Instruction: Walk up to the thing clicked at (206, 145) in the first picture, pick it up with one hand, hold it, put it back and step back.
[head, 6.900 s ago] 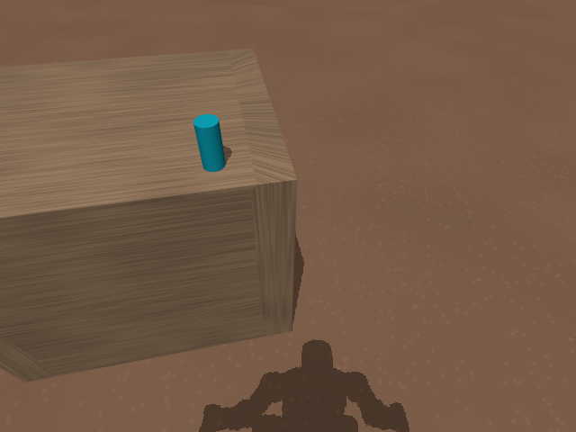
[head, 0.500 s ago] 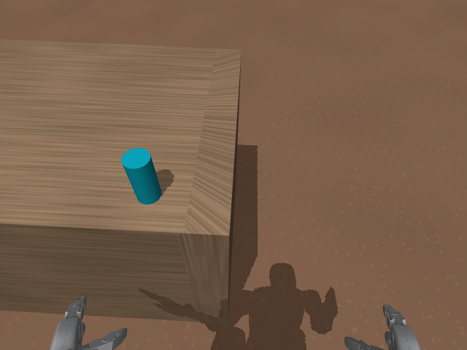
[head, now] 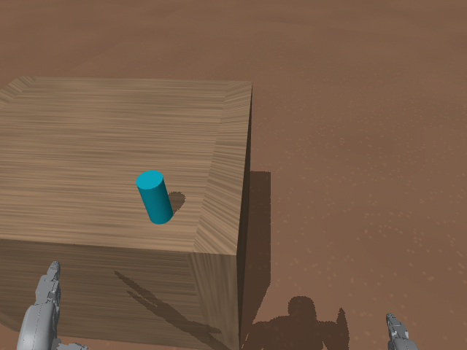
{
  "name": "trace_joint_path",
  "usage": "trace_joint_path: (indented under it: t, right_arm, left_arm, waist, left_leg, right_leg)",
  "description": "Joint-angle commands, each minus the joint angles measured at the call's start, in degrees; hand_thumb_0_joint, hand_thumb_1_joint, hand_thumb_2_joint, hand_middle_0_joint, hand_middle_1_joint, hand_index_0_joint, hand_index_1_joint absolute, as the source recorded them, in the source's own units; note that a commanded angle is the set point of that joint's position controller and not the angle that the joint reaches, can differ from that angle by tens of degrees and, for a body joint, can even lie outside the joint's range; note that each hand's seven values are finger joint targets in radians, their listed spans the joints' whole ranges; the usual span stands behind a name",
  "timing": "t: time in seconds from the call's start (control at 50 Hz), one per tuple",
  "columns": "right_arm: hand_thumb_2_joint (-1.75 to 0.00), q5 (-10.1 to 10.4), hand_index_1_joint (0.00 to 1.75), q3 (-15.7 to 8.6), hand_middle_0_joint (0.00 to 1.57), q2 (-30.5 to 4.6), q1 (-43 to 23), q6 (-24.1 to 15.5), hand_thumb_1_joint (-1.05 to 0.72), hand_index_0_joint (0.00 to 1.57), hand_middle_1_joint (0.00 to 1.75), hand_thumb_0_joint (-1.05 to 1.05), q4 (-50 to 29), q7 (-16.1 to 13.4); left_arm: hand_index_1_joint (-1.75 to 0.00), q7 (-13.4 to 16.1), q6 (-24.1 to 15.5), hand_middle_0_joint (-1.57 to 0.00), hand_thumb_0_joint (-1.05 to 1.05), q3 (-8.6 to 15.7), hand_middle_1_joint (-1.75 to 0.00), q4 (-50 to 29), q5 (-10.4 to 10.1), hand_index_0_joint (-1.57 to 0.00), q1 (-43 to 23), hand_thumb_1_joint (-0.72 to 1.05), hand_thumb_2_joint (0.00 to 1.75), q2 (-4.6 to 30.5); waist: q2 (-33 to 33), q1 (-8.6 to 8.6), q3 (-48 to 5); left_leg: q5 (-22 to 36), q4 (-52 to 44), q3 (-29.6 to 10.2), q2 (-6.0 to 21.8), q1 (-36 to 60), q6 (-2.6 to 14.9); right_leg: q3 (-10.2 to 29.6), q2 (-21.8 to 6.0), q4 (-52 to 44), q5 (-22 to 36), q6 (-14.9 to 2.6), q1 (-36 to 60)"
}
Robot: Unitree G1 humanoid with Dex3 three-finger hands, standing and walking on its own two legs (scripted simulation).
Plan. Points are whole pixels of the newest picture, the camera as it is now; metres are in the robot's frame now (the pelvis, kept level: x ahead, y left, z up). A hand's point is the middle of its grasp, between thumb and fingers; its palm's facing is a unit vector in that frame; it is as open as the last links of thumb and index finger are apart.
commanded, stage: rise first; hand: left
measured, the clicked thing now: (155, 198) +0.43 +0.19 +0.03
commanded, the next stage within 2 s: go down in 1.06 s
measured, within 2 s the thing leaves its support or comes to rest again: neither
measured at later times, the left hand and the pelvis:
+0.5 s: hand (62, 319) +0.17 +0.24 +0.08, palm faces +0.31 -0.86 -0.41, open 17.6 cm; pelvis -0.01 -0.01 +0.00, yaw +1 degrees
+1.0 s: hand (49, 310) +0.17 +0.24 +0.12, palm faces +0.32 -0.85 -0.42, open 17.6 cm; pelvis -0.02 +0.00 +0.00, yaw +1 degrees
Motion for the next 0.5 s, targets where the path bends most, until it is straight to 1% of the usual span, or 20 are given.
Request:
trace_joint_path:
  t: [0.0,0.04,0.06,0.08,0.1,0.16,0.18,0.2,0.22,0.24,0.26,0.3,0.34,0.36,0.38,0.4,0.42,0.44,0.46,0.48]
  right_arm:
    - [-0.02,0.01,0.05,-2.07,0.05,-6.5,-4.69,-2.81,0.54,0.05,0.05,0.0,-6.94,0.09]
    - [-0.02,-0.4,0.05,-4.76,0.05,-10.06,-6.38,-3.22,0.53,0.05,0.05,0.0,-7.82,-0.29]
    - [-0.02,-0.37,0.05,-4.18,0.05,-9.1,-5.96,-3.21,0.53,0.05,0.05,0.0,-7.09,-0.23]
    - [-0.02,-0.21,0.05,-2.94,0.05,-7.22,-6.75,-3.33,0.52,0.05,0.05,0.0,-7.06,-0.02]
    - [-0.02,-0.5,0.05,-4.5,0.05,-8.61,-5.29,-3.29,0.53,0.05,0.05,0.0,-6.23,-0.1]
    - [-0.03,-0.5,0.05,-3.45,0.05,-7.09,-6.67,-3.55,0.52,0.05,0.05,0.0,-5.57,-0.04]
    - [-0.03,-0.55,0.05,-4.2,0.05,-8.22,-6.93,-3.67,0.52,0.05,0.05,0.0,-6.14,-0.18]
    - [-0.03,-0.55,0.05,-4.88,0.05,-8.97,-6.7,-3.71,0.52,0.05,0.05,0.0,-5.81,-0.34]
    - [-0.03,-0.58,0.05,-3.98,0.05,-7.74,-6.32,-3.72,0.52,0.05,0.05,0.0,-4.56,-0.2]
    - [-0.03,-0.65,0.05,-3.92,0.05,-6.93,-5.45,-3.64,0.52,0.05,0.05,0.0,-2.38,-0.04]
    - [-0.03,-0.63,0.05,-4.31,0.05,-7.55,-6.71,-3.88,0.52,0.05,0.05,0.0,-3.41,-0.03]
    - [-0.03,-0.66,0.05,-5.4,0.05,-9.19,-7.07,-4.31,0.51,0.05,0.05,0.0,-4.66,-0.23]
    - [-0.03,-0.47,0.05,-3.27,0.05,-5.93,-5.92,-4.3,0.52,0.05,0.05,0.0,-3.3,0.2]
    - [-0.03,-0.55,0.05,-5.27,0.05,-8.35,-6.59,-4.48,0.52,0.05,0.05,0.0,-3.99,-0.06]
    - [-0.03,-0.65,0.05,-5.42,0.05,-8.45,-6.39,-4.54,0.52,0.05,0.05,0.0,-3.46,-0.11]
    - [-0.03,-0.61,0.05,-4.74,0.05,-7.9,-7.26,-4.67,0.51,0.05,0.05,0.0,-3.66,0.06]
    - [-0.03,-0.5,0.05,-4.72,0.05,-7.67,-7.42,-4.88,0.52,0.05,0.05,0.0,-4.77,0.05]
    - [-0.03,-0.56,0.05,-5.57,0.05,-8.38,-6.06,-4.88,0.51,0.05,0.05,0.0,-3.49,-0.01]
    - [-0.03,-0.34,0.05,-5.44,0.05,-8.48,-6.7,-5.01,0.52,0.05,0.05,0.0,-4.23,0.06]
    - [-0.03,-0.35,0.05,-4.97,0.05,-7.86,-7.17,-5.2,0.52,0.05,0.05,0.0,-5.47,0.09]
  left_arm:
    - [-0.04,-0.03,-4.64,-0.04,0.0,5.97,-0.04,-16.46,0.1,-0.04,-2.52,-0.53,0.0,10.47]
    - [-0.04,0.04,-5.12,-0.04,0.0,7.41,-0.04,-16.93,0.06,-0.04,-1.47,-0.54,0.0,11.52]
    - [-0.04,-0.04,-5.42,-0.04,0.0,7.25,-0.04,-17.7,0.17,-0.05,-1.33,-0.55,0.0,11.24]
    - [-0.04,-0.13,-5.98,-0.04,0.0,7.2,-0.04,-20.4,0.14,-0.05,-1.63,-0.55,0.0,11.14]
    - [-0.04,-0.15,-6.23,-0.04,0.0,8.14,-0.04,-19.73,0.18,-0.04,-0.11,-0.54,0.0,11.38]
    - [-0.04,-0.56,-7.1,-0.05,0.0,7.54,-0.04,-21.69,0.28,-0.04,0.44,-0.56,0.0,10.89]
    - [-0.04,-0.56,-7.43,-0.04,0.0,8.25,-0.04,-21.58,0.19,-0.04,0.25,-0.56,0.01,11.26]
    - [-0.04,-0.49,-7.82,-0.05,0.0,9.75,-0.04,-22.72,0.06,-0.04,-0.48,-0.56,0.01,12.55]
    - [-0.04,-0.61,-8.09,-0.05,0.0,9.57,-0.04,-22.86,0.1,-0.05,-0.34,-0.56,0.0,12.47]
    - [-0.04,-0.83,-8.26,-0.04,0.0,9.07,-0.04,-22.96,0.18,-0.04,0.97,-0.56,0.0,11.75]
    - [-0.05,-0.92,-8.54,-0.05,0.0,8.76,-0.04,-23.03,0.06,-0.05,1.34,-0.57,0.01,11.19]
    - [-0.05,-0.95,-9.26,-0.05,0.0,10.2,-0.04,-24.02,0.1,-0.05,0.92,-0.57,0.01,12.5]
    - [-0.04,-1.29,-10.14,-0.05,0.0,9.07,-0.04,-25.8,0.19,-0.05,0.98,-0.57,0.01,11.27]
    - [-0.04,-1.21,-10.33,-0.05,0.0,9.57,-0.04,-25.35,0.13,-0.04,0.94,-0.57,0.01,11.77]
    - [-0.04,-1.05,-10.53,-0.04,0.0,11.01,-0.04,-25.82,0.15,-0.04,1.51,-0.57,0.01,12.8]
    - [-0.05,-1.15,-10.78,-0.05,0.0,10.81,-0.05,-26.19,0.2,-0.05,0.76,-0.58,0.02,12.8]
    - [-0.05,-1.25,-11.16,-0.05,0.0,10.38,-0.04,-27.21,0.2,-0.04,0.72,-0.58,0.02,12.48]
    - [-0.05,-1.27,-11.3,-0.05,0.0,10.55,-0.05,-26.01,0.17,-0.04,1.24,-0.58,0.03,12.24]
    - [-0.05,-1.32,-11.62,-0.05,0.0,10.85,-0.04,-26.98,0.02,-0.04,1.76,-0.57,0.02,12.34]
    - [-0.05,-1.31,-11.94,-0.05,0.0,10.8,-0.04,-27.82,0.15,-0.04,1.09,-0.58,0.03,12.43]
  waist:
    - [1.01,0.93,-3.67]
    - [-0.65,0.63,-4.33]
    - [-0.64,0.56,-3.77]
    - [0.92,1.37,-3.65]
    - [-0.09,0.89,-3.85]
    - [-0.28,0.98,-4.17]
    - [-1.54,0.5,-4.04]
    - [-1.12,0.68,-3.82]
    - [-0.45,0.84,-2.82]
    - [0.02,1.16,-1.7]
    - [-1.09,1.03,-1.86]
    - [-1.16,0.69,-3.14]
    - [-0.87,0.9,-2.96]
    - [-1.68,0.47,-2.85]
    - [-1.04,1.11,-3.11]
    - [-0.2,1.14,-3.26]
    - [-0.55,0.83,-3.45]
    - [-1.68,0.53,-2.34]
    - [-0.97,1.09,-2.47]
    - [-0.51,0.79,-3.35]
  left_leg:
    - [14.48,-3.15,1.52,-0.93,0.71,0.86]
    - [14.07,-3.04,1.38,-0.87,1.1,0.97]
    - [13.88,-3.12,1.2,-0.78,1.0,0.94]
    - [13.44,-3.08,1.44,-1.11,0.99,1.06]
    - [13.61,-2.98,1.4,-1.04,1.2,1.11]
    - [13.82,-2.82,1.53,-1.36,1.77,1.34]
    - [13.18,-2.79,1.51,-1.3,1.83,1.38]
    - [12.48,-3.02,1.42,-1.32,1.68,1.36]
    - [11.49,-2.99,1.6,-1.52,1.16,1.43]
    - [11.08,-3.21,1.56,-1.59,0.62,1.39]
    - [10.14,-3.42,1.43,-1.51,0.61,1.42]
    - [10.3,-3.3,1.38,-1.51,1.13,1.52]
    - [10.84,-3.32,1.3,-1.61,1.51,1.62]
    - [10.95,-3.14,1.27,-1.59,1.45,1.61]
    - [11.57,-3.12,1.08,-1.48,1.26,1.49]
    - [11.14,-3.23,1.19,-1.57,1.12,1.43]
    - [10.91,-3.39,1.18,-1.61,1.56,1.47]
    - [10.44,-3.32,1.05,-1.56,1.17,1.54]
    - [9.98,-3.55,1.06,-1.62,1.13,1.49]
    - [9.98,-3.52,1.19,-1.75,1.69,1.55]
  right_leg:
    - [-2.28,1.28,-2.31,12.7,-1.6,1.45]
    - [-2.35,1.41,-2.5,12.07,-1.44,1.94]
    - [-2.46,1.5,-2.45,11.99,-1.51,1.78]
    - [-2.28,1.09,-2.66,11.55,-1.6,2.06]
    - [-2.31,1.17,-2.62,11.8,-1.48,2.22]
    - [-2.16,0.75,-2.72,12.41,-1.18,1.93]
    - [-2.21,0.9,-2.84,11.79,-1.07,1.8]
    - [-2.27,0.95,-3.09,10.99,-1.16,1.86]
    - [-2.15,0.71,-3.5,10.15,-1.07,1.27]
    - [-2.28,0.67,-3.46,9.78,-1.13,0.57]
    - [-2.33,0.8,-3.64,8.6,-1.12,0.78]
    - [-2.25,0.76,-3.48,9.11,-1.02,0.92]
    - [-2.32,0.58,-3.38,9.61,-1.02,0.95]
    - [-2.31,0.63,-3.39,9.81,-0.86,0.7]
    - [-2.47,0.72,-3.06,10.26,-1.02,1.46]
    - [-2.33,0.61,-3.15,9.82,-1.09,1.25]
    - [-2.38,0.63,-3.27,9.67,-1.09,1.04]
    - [-2.47,0.77,-3.35,9.17,-0.96,0.89]
    - [-2.47,0.74,-3.34,8.56,-1.15,0.97]
    - [-2.32,0.56,-3.49,8.71,-1.13,1.0]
